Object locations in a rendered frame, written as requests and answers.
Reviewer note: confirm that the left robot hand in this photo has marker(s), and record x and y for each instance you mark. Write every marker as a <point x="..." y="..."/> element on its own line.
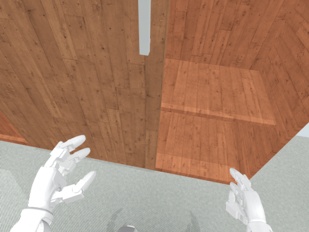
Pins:
<point x="52" y="175"/>

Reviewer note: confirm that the wardrobe door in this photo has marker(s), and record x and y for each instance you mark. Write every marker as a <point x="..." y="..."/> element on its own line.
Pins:
<point x="73" y="67"/>
<point x="7" y="128"/>

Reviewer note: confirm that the robot right forearm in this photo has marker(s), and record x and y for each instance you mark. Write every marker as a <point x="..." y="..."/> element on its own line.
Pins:
<point x="258" y="226"/>

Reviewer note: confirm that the robot left forearm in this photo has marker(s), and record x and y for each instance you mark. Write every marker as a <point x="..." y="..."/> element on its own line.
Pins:
<point x="34" y="219"/>

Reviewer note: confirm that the handle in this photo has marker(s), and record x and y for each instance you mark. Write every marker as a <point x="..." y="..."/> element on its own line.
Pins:
<point x="144" y="7"/>

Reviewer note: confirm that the right robot hand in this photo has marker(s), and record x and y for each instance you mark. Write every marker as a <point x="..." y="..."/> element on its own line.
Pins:
<point x="249" y="208"/>

